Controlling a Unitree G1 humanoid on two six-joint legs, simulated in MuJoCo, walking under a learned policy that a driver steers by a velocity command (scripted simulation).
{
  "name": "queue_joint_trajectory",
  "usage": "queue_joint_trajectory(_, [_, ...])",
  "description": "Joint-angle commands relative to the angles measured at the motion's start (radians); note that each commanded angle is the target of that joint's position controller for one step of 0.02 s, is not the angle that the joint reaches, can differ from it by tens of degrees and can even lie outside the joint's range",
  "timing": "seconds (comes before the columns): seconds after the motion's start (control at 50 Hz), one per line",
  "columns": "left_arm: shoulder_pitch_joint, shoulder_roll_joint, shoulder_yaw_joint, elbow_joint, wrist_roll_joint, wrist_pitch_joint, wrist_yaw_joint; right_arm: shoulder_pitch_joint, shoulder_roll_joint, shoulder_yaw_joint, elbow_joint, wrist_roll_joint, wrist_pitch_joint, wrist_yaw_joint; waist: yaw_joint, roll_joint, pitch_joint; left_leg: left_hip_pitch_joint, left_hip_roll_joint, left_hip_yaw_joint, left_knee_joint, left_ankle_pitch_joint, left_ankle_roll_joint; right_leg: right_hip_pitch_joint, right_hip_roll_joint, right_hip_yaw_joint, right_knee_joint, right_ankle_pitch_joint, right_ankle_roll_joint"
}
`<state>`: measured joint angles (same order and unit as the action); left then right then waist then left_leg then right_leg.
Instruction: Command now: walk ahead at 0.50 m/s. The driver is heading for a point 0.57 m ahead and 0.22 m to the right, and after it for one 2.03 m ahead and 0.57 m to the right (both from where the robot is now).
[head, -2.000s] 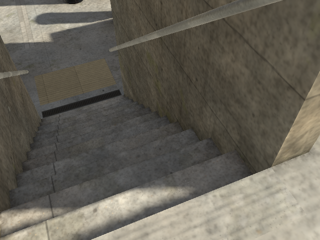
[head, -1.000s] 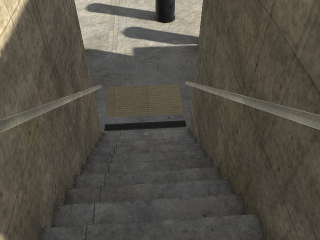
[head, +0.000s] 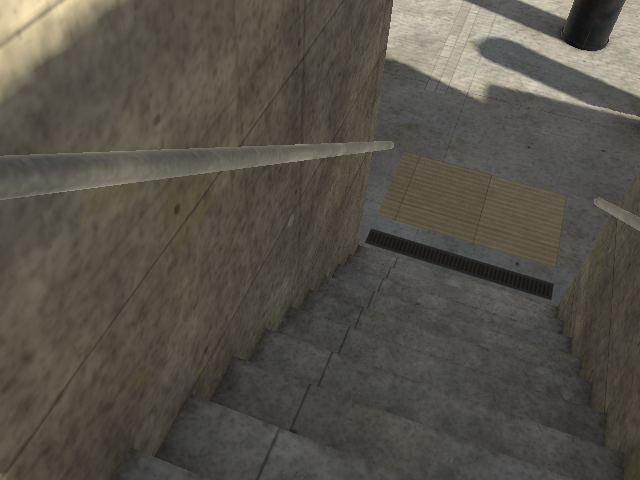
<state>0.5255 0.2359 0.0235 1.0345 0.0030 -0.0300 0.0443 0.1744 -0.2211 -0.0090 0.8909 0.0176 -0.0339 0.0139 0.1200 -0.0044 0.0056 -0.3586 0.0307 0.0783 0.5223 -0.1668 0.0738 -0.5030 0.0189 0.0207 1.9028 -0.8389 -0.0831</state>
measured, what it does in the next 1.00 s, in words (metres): goes down, turning right: right foot 0.19 m lower, then left foot 0.19 m lower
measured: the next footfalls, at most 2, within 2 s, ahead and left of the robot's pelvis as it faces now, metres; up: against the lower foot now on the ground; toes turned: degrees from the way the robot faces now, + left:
right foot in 0.44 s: +0.31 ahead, -0.16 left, -0.19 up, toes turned -17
left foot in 0.84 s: +0.59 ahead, -0.04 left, -0.38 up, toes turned -23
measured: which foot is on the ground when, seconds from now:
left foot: down 0.00-0.46, up 0.48-0.82, down 0.84-1.00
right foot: up 0.00-0.42, down 0.44-0.86, up 0.88-1.00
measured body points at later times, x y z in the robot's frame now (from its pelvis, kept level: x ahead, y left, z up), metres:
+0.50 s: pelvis +0.27 -0.06 -0.18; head +0.26 -0.07 +0.27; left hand +0.41 +0.18 -0.30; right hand +0.11 -0.24 -0.33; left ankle +0.11 +0.10 -0.65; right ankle +0.27 -0.14 -0.92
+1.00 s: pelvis +0.50 -0.09 -0.38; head +0.50 -0.08 +0.07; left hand +0.67 +0.09 -0.51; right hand +0.41 -0.35 -0.51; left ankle +0.55 -0.02 -1.11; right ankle +0.41 -0.19 -0.85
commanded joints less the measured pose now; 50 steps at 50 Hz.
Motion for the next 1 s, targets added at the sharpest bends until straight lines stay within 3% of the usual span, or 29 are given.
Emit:
queue_joint_trajectory(0.02, [-0.07, 0.031, 0.006, -0.127, 0.037, 0.019, -0.012, 0.415, -0.187, -0.064, 0.067, -0.002, 0.029, -0.026, -0.181, 0.204, -0.11, 0.477, 0.444, -0.461, -0.093, 0.022, 0.286, -0.62, -0.055, 0.034, 0.051, 0.14, 0.028])
queue_joint_trajectory(0.04, [-0.018, -0.058, -0.045, -0.129, 0.059, -0.032, -0.061, 0.347, -0.013, 0.008, 0.059, -0.215, -0.038, 0.06, -0.1, -0.068, 0.111, 0.084, 0.339, -0.364, -0.11, -0.082, 0.208, -0.597, -0.177, 0.179, -0.331, 0.744, -0.01])
queue_joint_trajectory(0.1, [0.057, 0.002, -0.009, -0.007, 0.11, -0.045, -0.124, 0.303, -0.022, 0.006, 0.054, -0.157, -0.103, 0.056, -0.071, 0.072, 0.078, -0.226, 0.246, -0.205, -0.121, -0.01, 0.227, -0.366, -0.11, 0.089, -0.591, 0.971, -0.022])
queue_joint_trajectory(0.14, [0.058, 0.025, -0.005, 0.002, 0.106, -0.061, -0.157, 0.202, -0.063, 0.004, 0.042, -0.165, -0.111, 0.031, -0.006, 0.058, -0.008, -0.288, 0.214, -0.145, -0.015, 0.135, 0.17, -0.237, -0.094, 0.052, -0.562, 0.997, 0.017])
queue_joint_trajectory(0.2, [-0.181, 0.001, -0.04, -0.066, 0.099, -0.054, -0.125, 0.348, 0.047, 0.048, 0.114, -0.127, -0.124, -0.028, -0.141, -0.011, -0.004, 0.012, 0.214, -0.085, 0.123, 0.037, 0.144, -0.402, -0.153, 0.127, -1.137, 1.437, 0.054])
queue_joint_trajectory(0.24, [-0.206, -0.016, -0.038, -0.072, 0.096, -0.028, -0.127, 0.387, 0.021, 0.051, 0.139, -0.145, -0.107, -0.006, -0.128, 0.094, 0.039, -0.207, 0.175, -0.033, 0.114, -0.131, 0.123, -0.081, -0.11, 0.019, -1.128, 1.448, 0.053])
queue_joint_trajectory(0.28, [-0.223, 0.0, -0.029, -0.095, 0.142, -0.006, -0.133, 0.376, 0.014, 0.061, 0.155, -0.167, -0.098, 0.02, -0.09, 0.091, 0.09, -0.274, 0.224, -0.075, 0.151, -0.194, 0.122, 0.022, -0.098, 0.001, -0.989, 1.349, 0.013])
queue_joint_trajectory(0.34, [-0.51, 0.024, -0.038, -0.197, 0.097, -0.017, -0.118, 0.464, -0.018, 0.045, 0.187, -0.101, -0.086, -0.019, -0.238, -0.003, 0.196, 0.096, 0.263, -0.15, 0.253, -0.219, 0.101, -0.193, -0.134, -0.021, -1.456, 1.147, 0.012])
queue_joint_trajectory(0.36, [-0.34, -0.018, -0.04, -0.163, 0.117, -0.021, -0.11, 0.491, -0.078, 0.042, 0.215, -0.158, -0.081, -0.006, -0.143, 0.111, 0.127, 0.014, 0.31, -0.204, 0.3, 0.059, 0.118, 0.007, -0.084, -0.054, -1.092, 1.105, 0.02])
queue_joint_trajectory(0.38, [-0.446, 0.037, -0.032, -0.187, 0.097, -0.021, -0.119, 0.432, -0.026, 0.033, 0.195, -0.092, -0.064, -0.028, -0.205, -0.006, 0.188, 0.2, 0.316, -0.177, 0.357, -0.03, 0.081, -0.219, -0.151, 0.007, -1.497, 0.955, 0.017])
queue_joint_trajectory(0.4, [-0.471, 0.042, -0.026, -0.155, 0.087, -0.026, -0.113, 0.476, -0.056, 0.025, 0.206, -0.093, -0.042, -0.031, -0.239, -0.017, 0.169, 0.221, 0.275, -0.141, 0.416, -0.022, 0.08, -0.089, -0.127, -0.048, -1.595, 1.0, 0.024])
queue_joint_trajectory(0.42, [-0.099, 0.036, -0.005, -0.041, 0.089, -0.035, -0.097, 0.496, -0.113, 0.009, 0.253, -0.192, -0.043, 0.013, -0.082, 0.089, 0.043, -0.011, 0.216, -0.033, 0.603, 0.251, 0.034, 0.412, -0.038, -0.146, -1.238, 1.121, 0.014])
queue_joint_trajectory(0.44, [-0.028, 0.139, 0.035, 0.02, 0.069, -0.057, -0.105, 0.328, -0.108, 0.005, 0.187, -0.107, -0.032, 0.038, -0.004, -0.094, 0.065, -0.039, 0.159, 0.014, 0.84, 0.116, 0.024, 0.454, -0.055, -0.136, -1.722, 1.069, 0.003])
queue_joint_trajectory(0.46, [0.199, 0.236, 0.09, 0.077, 0.07, -0.06, -0.103, 0.323, -0.208, -0.021, 0.174, -0.143, -0.019, 0.079, 0.112, -0.253, -0.038, -0.263, 0.069, 0.056, 1.295, -0.15, -0.007, 0.827, -0.074, -0.12, -1.584, 1.381, -0.085])
queue_joint_trajectory(0.48, [0.33, 0.308, 0.1, 0.126, 0.089, -0.073, -0.091, 0.446, -0.052, -0.011, 0.159, -0.135, -0.031, 0.118, 0.032, -0.33, -0.303, -0.562, -0.047, 0.013, 1.611, -0.695, -0.055, 1.215, -0.219, 0.077, -1.197, 1.834, -0.259])
queue_joint_trajectory(0.5, [0.403, 0.316, 0.114, 0.162, 0.115, -0.082, -0.092, 0.25, -0.04, -0.003, 0.044, -0.089, -0.049, 0.133, 0.117, -0.146, -0.266, -0.795, -0.027, -0.033, 1.591, -0.678, -0.047, 1.267, -0.3, 0.231, -1.254, 1.766, -0.274])
queue_joint_trajectory(0.54, [0.164, 0.161, 0.063, 0.11, 0.079, -0.062, -0.127, 0.063, -0.051, -0.005, -0.094, -0.029, -0.081, 0.072, 0.023, -0.047, 0.004, -1.02, 0.072, -0.166, 1.333, -0.522, -0.036, 0.838, -0.429, 0.471, -1.396, 0.934, -0.304])
queue_joint_trajectory(0.58, [-0.125, -0.034, -0.019, 0.012, 0.109, -0.079, -0.117, 0.115, 0.011, 0.02, -0.031, -0.103, -0.083, 0.013, -0.137, 0.094, 0.11, -0.654, 0.163, -0.221, 0.871, -0.102, 0.016, 0.23, -0.274, 0.215, -1.398, 0.875, -0.204])
queue_joint_trajectory(0.6, [-0.189, -0.035, -0.026, -0.037, 0.07, -0.085, -0.107, 0.202, 0.015, 0.012, 0.034, -0.121, -0.072, 0.018, -0.155, 0.048, 0.167, -0.366, 0.142, -0.152, 0.606, 0.148, 0.001, -0.089, -0.207, 0.132, -1.474, 0.907, -0.216])
queue_joint_trajectory(0.64, [-0.126, 0.063, -0.019, -0.015, 0.082, -0.104, -0.114, 0.223, 0.025, 0.024, 0.042, -0.137, -0.049, 0.063, -0.175, -0.093, 0.096, -0.091, 0.062, -0.057, 0.749, 0.321, -0.042, -0.32, -0.117, 0.122, -1.371, 0.827, -0.219])
queue_joint_trajectory(0.7, [-0.059, 0.021, -0.038, -0.038, 0.085, -0.128, -0.069, 0.078, -0.058, 0.029, -0.011, -0.134, -0.051, 0.064, -0.08, 0.05, 0.008, -0.154, 0.074, -0.162, 0.236, 0.791, -0.067, -0.179, -0.024, 0.141, -1.124, 0.562, -0.144])
queue_joint_trajectory(0.76, [-0.154, 0.122, -0.026, -0.13, 0.101, -0.108, -0.081, 0.064, -0.069, 0.022, -0.067, -0.096, -0.034, 0.038, -0.137, -0.009, 0.044, 0.217, 0.024, -0.078, 0.175, 0.609, -0.115, -0.418, -0.011, 0.203, -1.015, 0.397, -0.128])
queue_joint_trajectory(0.8, [-0.027, 0.134, -0.024, -0.138, 0.082, -0.104, -0.073, 0.067, -0.072, 0.017, -0.111, -0.118, -0.036, 0.041, -0.12, -0.006, 0.053, 0.237, -0.044, -0.017, 0.035, 0.485, -0.087, -0.223, -0.019, 0.314, -0.861, 0.585, -0.122])
queue_joint_trajectory(0.84, [-0.021, 0.148, -0.02, -0.141, 0.038, -0.065, -0.088, 0.193, -0.152, -0.019, -0.026, -0.076, -0.048, 0.031, -0.138, 0.045, 0.076, 0.213, 0.041, -0.082, -0.515, 0.674, -0.021, 0.091, 0.032, 0.356, -0.607, 0.636, -0.077])
queue_joint_trajectory(0.86, [-0.007, 0.073, -0.039, -0.154, 0.069, -0.05, -0.14, 0.436, -0.245, -0.07, 0.05, -0.062, -0.071, 0.025, -0.201, 0.085, -0.101, 0.654, 0.157, -0.103, -0.284, 0.929, 0.087, -0.125, 0.051, 0.306, -0.375, 0.838, -0.011])
queue_joint_trajectory(0.88, [0.263, -0.106, -0.058, -0.15, 0.026, -0.066, -0.159, 0.481, -0.351, -0.096, 0.034, -0.07, -0.055, 0.045, -0.091, 0.385, -0.482, 1.22, 0.486, -0.252, 0.218, 1.872, 0.413, -0.515, 0.153, 0.112, 0.215, -0.043, 0.093])
queue_joint_trajectory(0.9, [0.232, 0.045, -0.024, -0.194, -0.025, -0.053, -0.167, 0.451, -0.336, -0.109, -0.016, -0.137, -0.036, 0.064, -0.184, 0.167, -0.438, 1.123, 0.53, -0.317, 0.267, 1.945, 0.464, -0.748, 0.132, 0.076, 0.463, -0.118, 0.118])
queue_joint_trajectory(0.94, [-0.087, 0.024, -0.039, -0.343, 0.019, -0.017, -0.129, 0.27, -0.244, -0.087, -0.062, -0.154, -0.024, 0.039, -0.184, 0.005, -0.161, 0.658, 0.558, -0.415, 0.091, 1.084, 0.339, -0.908, -0.04, 0.138, 0.247, 0.164, 0.144])
queue_joint_trajectory(1.0, [0.074, -0.021, -0.041, -0.24, 0.056, -0.01, -0.154, 0.197, -0.058, -0.026, -0.015, -0.106, -0.057, -0.001, -0.026, 0.033, 0.093, -0.115, 0.263, -0.066, -0.097, 0.717, 0.182, -0.409, -0.103, 0.05, -0.174, 0.631, 0.113])
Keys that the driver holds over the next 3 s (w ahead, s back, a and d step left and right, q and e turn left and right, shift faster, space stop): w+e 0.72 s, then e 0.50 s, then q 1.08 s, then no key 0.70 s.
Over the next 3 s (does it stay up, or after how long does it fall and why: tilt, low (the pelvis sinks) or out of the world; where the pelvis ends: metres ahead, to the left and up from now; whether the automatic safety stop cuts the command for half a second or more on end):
stays up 0.53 -0.09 -0.39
